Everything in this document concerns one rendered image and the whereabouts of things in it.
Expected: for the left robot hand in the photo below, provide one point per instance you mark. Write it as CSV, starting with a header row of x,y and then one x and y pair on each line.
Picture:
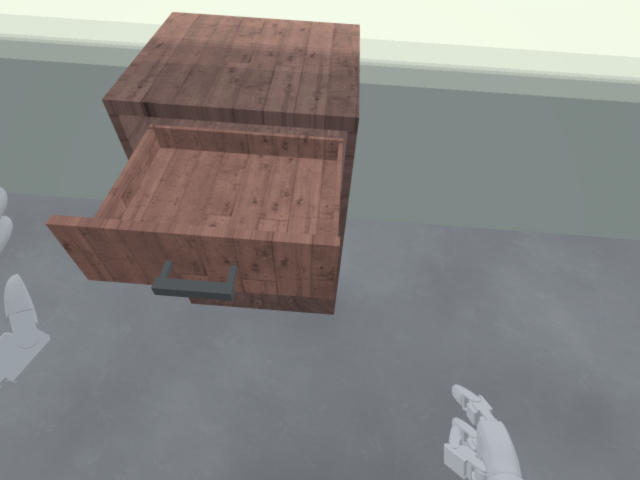
x,y
18,351

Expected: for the cabinet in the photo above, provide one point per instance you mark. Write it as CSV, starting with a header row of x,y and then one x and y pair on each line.
x,y
247,74

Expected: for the drawer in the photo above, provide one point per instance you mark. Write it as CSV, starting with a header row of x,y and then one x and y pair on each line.
x,y
207,199

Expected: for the handle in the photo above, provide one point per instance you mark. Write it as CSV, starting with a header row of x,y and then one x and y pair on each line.
x,y
165,286

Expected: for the right robot hand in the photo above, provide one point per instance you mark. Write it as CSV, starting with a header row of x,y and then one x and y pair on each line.
x,y
487,451

